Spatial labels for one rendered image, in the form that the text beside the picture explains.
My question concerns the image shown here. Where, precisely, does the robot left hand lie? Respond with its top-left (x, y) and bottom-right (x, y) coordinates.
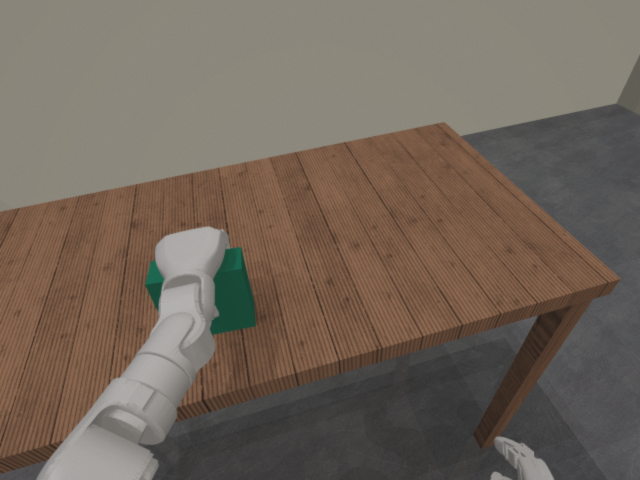
top-left (155, 226), bottom-right (231, 320)

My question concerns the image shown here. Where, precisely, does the robot right hand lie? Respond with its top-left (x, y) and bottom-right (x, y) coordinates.
top-left (490, 437), bottom-right (554, 480)

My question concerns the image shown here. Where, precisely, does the table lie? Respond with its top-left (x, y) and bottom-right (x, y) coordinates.
top-left (0, 122), bottom-right (621, 474)

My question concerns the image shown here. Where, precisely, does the sponge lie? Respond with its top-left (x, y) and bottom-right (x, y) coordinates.
top-left (145, 247), bottom-right (256, 335)

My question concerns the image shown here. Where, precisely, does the robot left forearm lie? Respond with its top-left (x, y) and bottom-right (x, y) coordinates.
top-left (36, 269), bottom-right (216, 480)

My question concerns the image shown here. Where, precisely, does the robot left upper arm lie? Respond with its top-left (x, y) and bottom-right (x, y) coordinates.
top-left (48, 424), bottom-right (159, 480)

